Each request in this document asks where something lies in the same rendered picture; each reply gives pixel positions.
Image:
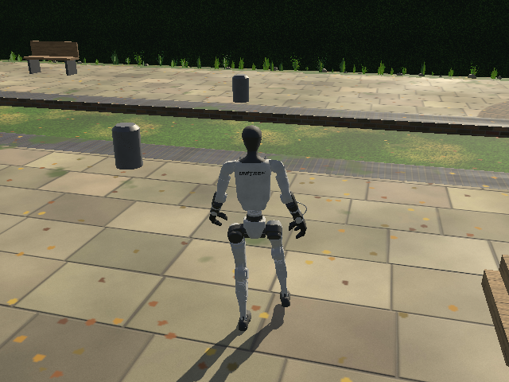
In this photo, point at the robot right forearm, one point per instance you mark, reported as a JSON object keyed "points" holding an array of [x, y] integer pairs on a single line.
{"points": [[294, 210]]}

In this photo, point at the left robot shin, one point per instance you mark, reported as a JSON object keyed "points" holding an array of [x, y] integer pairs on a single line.
{"points": [[241, 290]]}

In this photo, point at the robot left upper arm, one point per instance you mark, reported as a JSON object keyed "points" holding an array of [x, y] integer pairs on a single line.
{"points": [[224, 178]]}

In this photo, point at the robot left thigh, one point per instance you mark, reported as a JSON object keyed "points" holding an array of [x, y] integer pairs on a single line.
{"points": [[235, 235]]}

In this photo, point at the robot right upper arm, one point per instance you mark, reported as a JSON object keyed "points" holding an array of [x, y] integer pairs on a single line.
{"points": [[282, 179]]}

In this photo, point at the robot left forearm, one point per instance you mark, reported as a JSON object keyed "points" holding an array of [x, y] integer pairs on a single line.
{"points": [[216, 207]]}

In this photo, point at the robot right hand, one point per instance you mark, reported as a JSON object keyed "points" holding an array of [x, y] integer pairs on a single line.
{"points": [[301, 226]]}

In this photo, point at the robot left hand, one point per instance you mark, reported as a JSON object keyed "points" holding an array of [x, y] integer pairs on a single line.
{"points": [[215, 221]]}

